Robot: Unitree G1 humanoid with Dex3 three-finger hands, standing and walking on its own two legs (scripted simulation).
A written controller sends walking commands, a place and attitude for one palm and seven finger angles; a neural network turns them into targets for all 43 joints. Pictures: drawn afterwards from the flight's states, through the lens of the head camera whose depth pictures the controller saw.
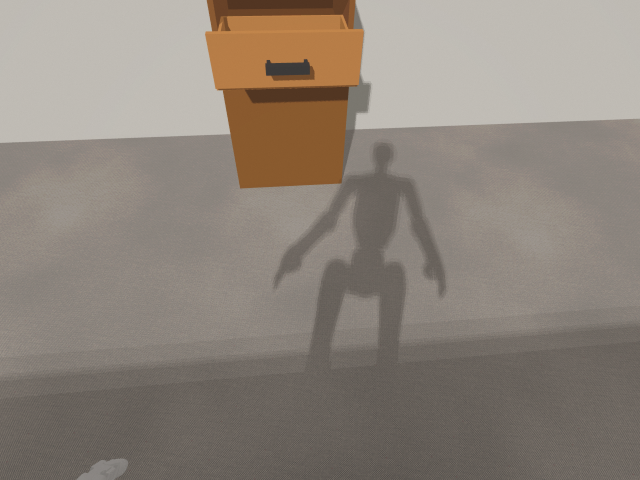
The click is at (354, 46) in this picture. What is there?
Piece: drawer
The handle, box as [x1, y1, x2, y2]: [265, 59, 309, 75]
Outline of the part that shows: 309,64 306,59 304,59 303,62 299,63 270,63 269,60 267,60 267,62 265,63 266,75 309,74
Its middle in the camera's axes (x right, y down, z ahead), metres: -0.10 -0.51 +1.13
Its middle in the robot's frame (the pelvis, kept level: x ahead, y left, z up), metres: +1.18 +0.16 -0.03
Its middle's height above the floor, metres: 0.74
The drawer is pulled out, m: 0.30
